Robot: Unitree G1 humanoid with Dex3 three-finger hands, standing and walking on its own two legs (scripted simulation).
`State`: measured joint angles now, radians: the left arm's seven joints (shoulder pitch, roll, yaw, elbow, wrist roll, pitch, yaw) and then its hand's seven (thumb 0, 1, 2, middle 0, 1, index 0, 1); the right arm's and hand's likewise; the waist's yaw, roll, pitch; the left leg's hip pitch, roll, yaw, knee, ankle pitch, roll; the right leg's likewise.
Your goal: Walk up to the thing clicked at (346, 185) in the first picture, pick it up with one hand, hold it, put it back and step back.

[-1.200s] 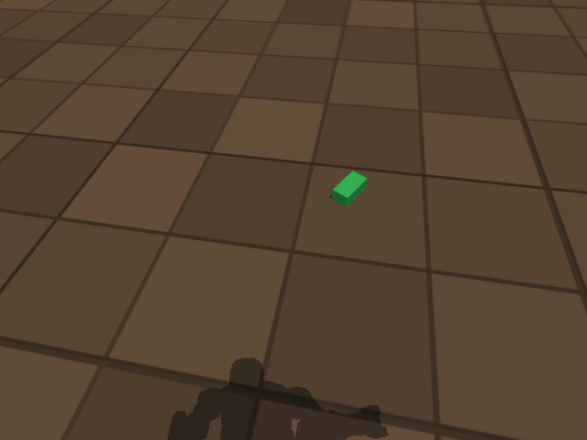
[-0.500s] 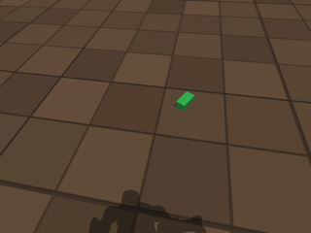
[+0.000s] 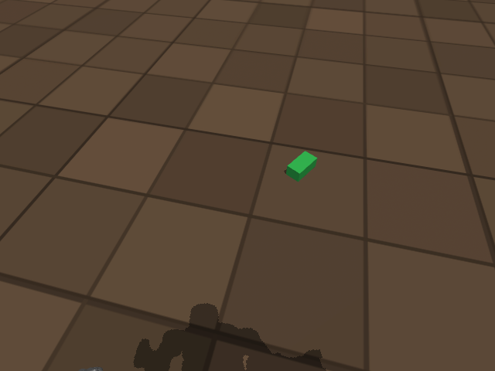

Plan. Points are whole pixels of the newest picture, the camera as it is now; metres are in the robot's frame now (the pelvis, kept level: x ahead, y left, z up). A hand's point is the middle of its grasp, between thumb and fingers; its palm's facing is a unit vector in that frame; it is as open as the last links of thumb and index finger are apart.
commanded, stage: walk up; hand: left
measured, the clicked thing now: (301, 166) +1.23 -0.29 -0.74
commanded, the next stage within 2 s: none
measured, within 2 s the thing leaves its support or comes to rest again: neither
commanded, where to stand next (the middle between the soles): +1.13 -0.71 m, yaw +46 degrees
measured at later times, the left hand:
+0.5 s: hand out of the picture +0.12 +0.13 -0.15, palm faces +0.31 -0.90 -0.31, open 7.4 cm
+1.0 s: hand (237, 279) +0.33 +0.04 -0.17, palm faces +0.42 -0.83 -0.37, open 7.4 cm
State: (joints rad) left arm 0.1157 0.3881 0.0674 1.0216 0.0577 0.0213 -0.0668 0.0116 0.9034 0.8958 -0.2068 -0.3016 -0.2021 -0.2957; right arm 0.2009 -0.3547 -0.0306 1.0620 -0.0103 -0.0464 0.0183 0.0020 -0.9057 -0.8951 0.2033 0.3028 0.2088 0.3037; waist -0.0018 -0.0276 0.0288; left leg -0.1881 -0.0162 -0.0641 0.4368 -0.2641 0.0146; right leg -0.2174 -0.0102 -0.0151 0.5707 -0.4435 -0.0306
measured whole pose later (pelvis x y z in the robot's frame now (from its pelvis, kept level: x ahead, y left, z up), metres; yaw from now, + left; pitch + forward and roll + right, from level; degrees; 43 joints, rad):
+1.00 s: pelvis +0.39 -0.28 -0.04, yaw +28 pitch -2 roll +2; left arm 0.25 0.52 0.15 0.74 0.05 0.07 -0.14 0.01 0.91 0.90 -0.20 -0.30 -0.20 -0.30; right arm 0.39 -0.45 -0.03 0.87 -0.04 -0.10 -0.04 0.00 -0.90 -0.89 0.21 0.30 0.22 0.30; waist 0.00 -0.12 0.04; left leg -0.33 0.12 -0.11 0.74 -0.41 -0.01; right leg -0.55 -0.16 0.06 0.90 -0.37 0.00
